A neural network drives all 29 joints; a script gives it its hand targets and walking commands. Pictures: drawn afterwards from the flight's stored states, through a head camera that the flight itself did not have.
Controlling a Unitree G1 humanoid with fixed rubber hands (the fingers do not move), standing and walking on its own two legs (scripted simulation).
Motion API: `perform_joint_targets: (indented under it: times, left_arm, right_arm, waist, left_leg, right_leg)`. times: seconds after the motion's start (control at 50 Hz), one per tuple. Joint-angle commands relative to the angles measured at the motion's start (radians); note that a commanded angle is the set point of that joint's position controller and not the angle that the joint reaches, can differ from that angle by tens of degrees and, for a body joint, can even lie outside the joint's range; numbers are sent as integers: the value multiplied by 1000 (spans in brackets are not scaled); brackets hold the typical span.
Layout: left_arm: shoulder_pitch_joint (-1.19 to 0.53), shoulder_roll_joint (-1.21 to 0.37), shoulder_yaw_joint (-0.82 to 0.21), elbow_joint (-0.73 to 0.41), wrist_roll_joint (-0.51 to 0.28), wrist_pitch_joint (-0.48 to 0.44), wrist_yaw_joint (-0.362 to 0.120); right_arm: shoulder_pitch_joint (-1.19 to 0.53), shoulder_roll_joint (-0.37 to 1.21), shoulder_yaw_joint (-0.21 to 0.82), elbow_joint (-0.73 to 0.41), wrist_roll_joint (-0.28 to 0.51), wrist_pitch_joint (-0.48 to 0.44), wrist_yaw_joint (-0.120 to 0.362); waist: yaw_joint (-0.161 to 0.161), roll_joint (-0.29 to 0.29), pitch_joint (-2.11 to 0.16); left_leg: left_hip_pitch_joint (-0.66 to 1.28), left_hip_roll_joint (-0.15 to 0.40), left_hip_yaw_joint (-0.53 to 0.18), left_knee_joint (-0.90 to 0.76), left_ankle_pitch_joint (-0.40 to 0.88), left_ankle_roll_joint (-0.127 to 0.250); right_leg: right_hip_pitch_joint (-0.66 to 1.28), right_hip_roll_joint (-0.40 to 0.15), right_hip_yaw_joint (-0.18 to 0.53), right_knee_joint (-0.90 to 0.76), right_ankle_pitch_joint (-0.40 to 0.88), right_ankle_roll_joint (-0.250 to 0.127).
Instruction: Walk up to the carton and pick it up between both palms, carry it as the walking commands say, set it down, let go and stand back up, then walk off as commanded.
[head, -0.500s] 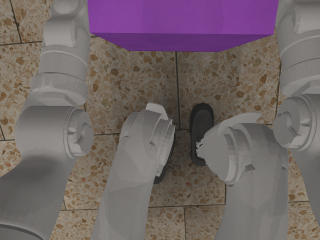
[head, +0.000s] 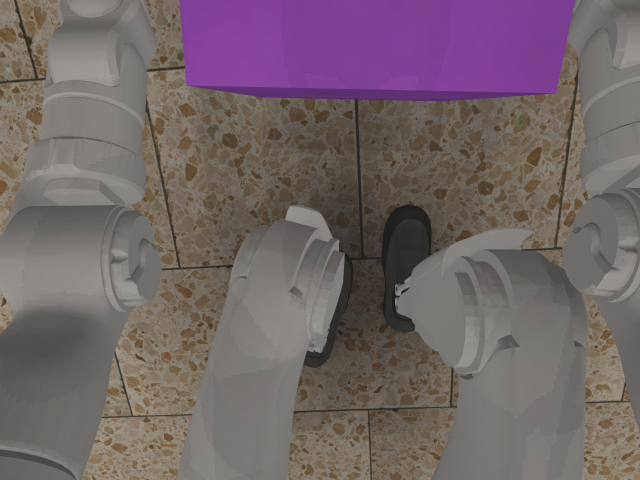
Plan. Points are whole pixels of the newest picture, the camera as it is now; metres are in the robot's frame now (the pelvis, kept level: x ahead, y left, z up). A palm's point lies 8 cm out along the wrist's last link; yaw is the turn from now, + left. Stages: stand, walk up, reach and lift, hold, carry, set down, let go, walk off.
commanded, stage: set down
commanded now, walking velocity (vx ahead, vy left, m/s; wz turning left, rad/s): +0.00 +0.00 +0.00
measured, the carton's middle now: out of the picture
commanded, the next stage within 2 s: let go in 1.34 s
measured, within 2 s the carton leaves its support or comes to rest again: neither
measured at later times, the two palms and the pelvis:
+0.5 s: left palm out of the picture +0.54 +0.23 -0.11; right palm out of the picture +0.56 -0.21 -0.12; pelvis +0.00 +0.00 +0.03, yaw +0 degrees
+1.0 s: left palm out of the picture +0.54 +0.23 +0.05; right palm out of the picture +0.57 -0.23 +0.06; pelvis -0.01 +0.00 +0.16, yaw -1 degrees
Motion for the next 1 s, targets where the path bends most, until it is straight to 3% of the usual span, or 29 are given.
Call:
perform_joint_targets:
  times: [0.0, 0.08, 0.1, 0.18, 0.2, 0.24, 0.26, 0.28, 0.3, 0.32, 0.36, 0.38, 0.4, 0.42, 0.46, 0.5, 0.56, 0.58, 0.6, 0.64, 0.66, 0.7, 0.72, 0.74, 0.76, 0.78, 0.8, 0.9, 0.98]
  left_arm:
    - [-327, 169, -18, -229, -155, -24, 11]
    - [-349, 216, 14, -308, -146, -16, 21]
    - [-347, 201, 7, -374, -159, -8, 26]
    - [-297, 215, 3, -453, -169, 46, 40]
    - [-268, 225, 1, -461, -173, 67, 44]
    - [-187, 238, 18, -382, -168, 103, 41]
    - [-171, 232, 10, -351, -183, 116, 40]
    - [-157, 229, 5, -358, -175, 133, 40]
    - [-177, 235, 9, -413, -188, 140, 40]
    - [-188, 246, 12, -507, -188, 148, 40]
    - [-208, 292, 36, -618, -192, 164, 41]
    - [-214, 305, 34, -712, -197, 172, 38]
    - [-223, 306, 37, -736, -200, 187, 37]
    - [-206, 331, 60, -727, -183, 200, 32]
    - [-202, 308, 33, -704, -203, 236, 28]
    - [-181, 306, 30, -640, -205, 259, 23]
    - [-188, 286, 14, -674, -210, 277, 16]
    - [-184, 294, 19, -607, -209, 284, 14]
    - [-215, 292, 0, -699, -226, 285, 16]
    - [-252, 286, -13, -619, -226, 297, 7]
    - [-277, 297, -21, -678, -219, 296, 9]
    - [-294, 264, -44, -651, -228, 312, 11]
    - [-274, 255, -37, -546, -221, 318, 11]
    - [-301, 277, -14, -612, -208, 310, 14]
    - [-278, 264, -15, -546, -208, 313, 13]
    - [-288, 264, -19, -610, -206, 315, 18]
    - [-296, 257, -21, -590, -206, 318, 19]
    - [-290, 320, 26, -714, -201, 335, 38]
    - [-233, 342, 43, -782, -197, 344, 41]
  right_arm:
    - [-319, -312, -49, -187, 146, -37, 21]
    - [-330, -323, -55, -267, 168, -26, 28]
    - [-339, -354, -75, -348, 168, -24, 25]
    - [-308, -386, -59, -424, 192, 23, 28]
    - [-292, -398, -56, -468, 191, 40, 30]
    - [-252, -395, -46, -436, 203, 78, 37]
    - [-261, -412, -57, -442, 190, 85, 36]
    - [-237, -398, -42, -419, 213, 101, 47]
    - [-274, -403, -40, -500, 212, 108, 46]
    - [-252, -422, -58, -531, 210, 118, 50]
    - [-228, -421, -42, -584, 242, 148, 54]
    - [-238, -425, -34, -694, 267, 161, 57]
    - [-212, -429, -36, -663, 269, 184, 64]
    - [-225, -440, -39, -716, 277, 196, 65]
    - [-232, -470, -43, -697, 262, 223, 69]
    - [-253, -497, -54, -720, 258, 235, 77]
    - [-247, -508, -68, -759, 256, 243, 80]
    - [-225, -510, -78, -677, 245, 251, 86]
    - [-234, -507, -63, -732, 258, 254, 87]
    - [-221, -512, -68, -578, 244, 269, 98]
    - [-240, -490, -59, -657, 246, 270, 99]
    - [-259, -502, -63, -623, 246, 278, 112]
    - [-244, -486, -60, -529, 239, 284, 117]
    - [-264, -485, -60, -579, 232, 281, 119]
    - [-251, -481, -57, -525, 232, 282, 124]
    - [-248, -467, -50, -554, 238, 285, 128]
    - [-256, -479, -53, -498, 226, 288, 130]
    - [-252, -488, -47, -639, 245, 312, 117]
    - [-211, -488, -39, -746, 270, 321, 106]
  waist:
    - [-30, 12, -1548]
    - [-1, 2, -1648]
    - [-20, 6, -1742]
    - [-6, -5, -1887]
    - [-20, -20, -1928]
    - [-1, -47, -1864]
    - [-27, -56, -1846]
    - [-14, -40, -1855]
    - [-19, -65, -1900]
    - [-29, -39, -1991]
    - [-10, -51, -2098]
    - [-6, -26, -2231]
    - [-18, -29, -2203]
    - [-4, -37, -2200]
    - [-44, -41, -2181]
    - [-46, -41, -2135]
    - [-68, -2, -2197]
    - [-69, -1, -2107]
    - [-75, 9, -2200]
    - [-83, 35, -2036]
    - [-66, 44, -2150]
    - [-79, 69, -2113]
    - [-80, 49, -1996]
    - [-64, 42, -2039]
    - [-61, 38, -1994]
    - [-44, 49, -2080]
    - [-52, 58, -2028]
    - [8, 38, -2280]
    - [25, 34, -2425]
  left_leg:
    - [567, 123, -461, -281, 703, -105]
    - [652, 132, -460, -285, 773, -102]
    - [715, 128, -460, -289, 818, -103]
    - [817, 119, -447, -341, 798, -106]
    - [837, 119, -445, -360, 807, -104]
    - [776, 112, -431, -386, 732, -96]
    - [770, 110, -439, -398, 722, -96]
    - [793, 111, -449, -420, 699, -95]
    - [810, 105, -454, -421, 696, -90]
    - [871, 102, -454, -421, 754, -98]
    - [922, 98, -444, -436, 804, -95]
    - [1000, 92, -428, -439, 865, -94]
    - [1009, 99, -441, -460, 852, -95]
    - [1005, 97, -435, -472, 845, -86]
    - [1008, 98, -444, -510, 784, -89]
    - [1010, 105, -457, -536, 758, -83]
    - [1111, 108, -463, -578, 775, -91]
    - [1058, 110, -462, -595, 727, -91]
    - [1169, 108, -467, -615, 748, -93]
    - [1085, 116, -469, -661, 619, -93]
    - [1201, 111, -467, -677, 674, -95]
    - [1244, 122, -489, -718, 630, -100]
    - [1191, 132, -496, -733, 588, -98]
    - [1238, 127, -495, -757, 618, -102]
    - [1211, 131, -489, -770, 595, -102]
    - [1313, 128, -491, -791, 665, -108]
    - [1280, 131, -487, -810, 623, -112]
    - [1478, 119, -445, -864, 828, -115]
    - [1549, 118, -419, -924, 947, -109]
  right_leg:
    - [620, -27, 153, 49, 286, 0]
    - [636, -25, 148, 44, 309, 7]
    - [672, -22, 146, 34, 338, 2]
    - [790, -18, 133, -11, 361, 0]
    - [843, -13, 126, -21, 393, 4]
    - [873, -15, 132, -48, 365, 4]
    - [856, -15, 131, -57, 349, 8]
    - [861, -13, 131, -65, 339, 7]
    - [877, -9, 132, -79, 337, 8]
    - [917, -5, 130, -79, 386, 4]
    - [988, 2, 136, -101, 438, 2]
    - [1076, 8, 139, -122, 501, -2]
    - [1033, 10, 134, -134, 483, 0]
    - [1038, 10, 142, -152, 477, 2]
    - [1031, 7, 136, -190, 433, 5]
    - [984, 3, 136, -220, 389, 5]
    - [1014, 5, 124, -271, 396, -1]
    - [974, 4, 128, -291, 353, -2]
    - [1028, 11, 120, -317, 366, -4]
    - [959, 5, 118, -349, 273, -11]
    - [1006, 11, 114, -383, 299, -6]
    - [964, 15, 100, -408, 267, -4]
    - [906, 8, 107, -422, 219, -1]
    - [961, 14, 108, -446, 240, 0]
    - [938, 9, 113, -469, 214, -3]
    - [996, 16, 110, -495, 257, -2]
    - [980, 14, 109, -512, 226, -3]
    - [1145, 32, 116, -618, 327, -2]
    - [1303, 40, 133, -696, 443, -2]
